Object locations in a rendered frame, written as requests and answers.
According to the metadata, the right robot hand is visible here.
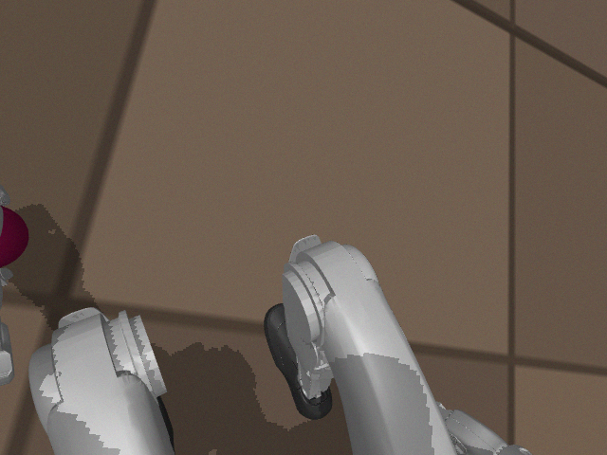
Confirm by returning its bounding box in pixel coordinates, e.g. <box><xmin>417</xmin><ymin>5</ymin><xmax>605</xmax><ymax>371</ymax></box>
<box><xmin>436</xmin><ymin>401</ymin><xmax>509</xmax><ymax>455</ymax></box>

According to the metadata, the ball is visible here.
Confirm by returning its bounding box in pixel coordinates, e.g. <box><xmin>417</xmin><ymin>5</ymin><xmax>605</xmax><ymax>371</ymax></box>
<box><xmin>0</xmin><ymin>206</ymin><xmax>28</xmax><ymax>267</ymax></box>

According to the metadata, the left robot foot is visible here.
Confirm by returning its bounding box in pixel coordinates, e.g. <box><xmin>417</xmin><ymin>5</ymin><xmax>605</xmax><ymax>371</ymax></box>
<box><xmin>157</xmin><ymin>396</ymin><xmax>175</xmax><ymax>452</ymax></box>

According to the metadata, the right robot foot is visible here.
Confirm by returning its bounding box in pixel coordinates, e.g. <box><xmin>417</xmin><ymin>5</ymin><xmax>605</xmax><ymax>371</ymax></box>
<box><xmin>264</xmin><ymin>303</ymin><xmax>332</xmax><ymax>420</ymax></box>

